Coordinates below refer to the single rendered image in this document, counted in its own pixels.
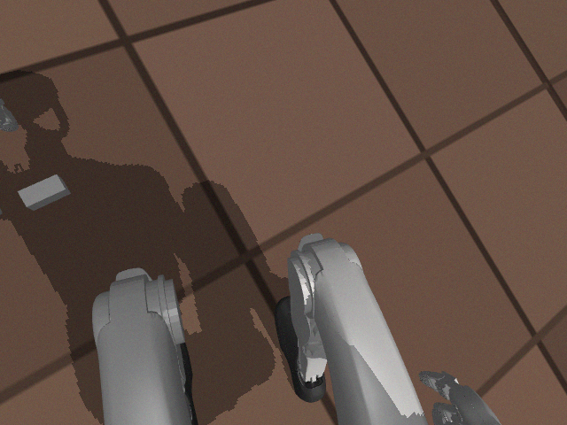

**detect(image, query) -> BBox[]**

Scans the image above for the left robot foot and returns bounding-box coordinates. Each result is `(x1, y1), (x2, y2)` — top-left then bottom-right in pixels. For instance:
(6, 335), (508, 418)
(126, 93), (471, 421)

(180, 343), (198, 425)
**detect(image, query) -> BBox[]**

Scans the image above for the right robot hand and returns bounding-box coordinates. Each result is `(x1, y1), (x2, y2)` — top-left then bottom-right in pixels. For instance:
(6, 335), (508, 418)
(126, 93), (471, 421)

(419, 371), (501, 425)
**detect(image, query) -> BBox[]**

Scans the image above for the right robot foot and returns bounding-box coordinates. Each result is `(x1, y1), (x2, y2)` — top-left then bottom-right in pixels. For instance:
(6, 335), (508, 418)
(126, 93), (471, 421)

(275, 296), (326, 403)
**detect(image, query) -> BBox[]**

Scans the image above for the left robot hand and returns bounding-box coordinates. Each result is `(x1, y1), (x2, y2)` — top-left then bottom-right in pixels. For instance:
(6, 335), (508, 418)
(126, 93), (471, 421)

(0, 99), (19, 214)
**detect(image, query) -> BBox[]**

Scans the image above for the small box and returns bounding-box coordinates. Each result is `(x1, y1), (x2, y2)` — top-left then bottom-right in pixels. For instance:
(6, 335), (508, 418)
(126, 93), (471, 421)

(18, 174), (71, 211)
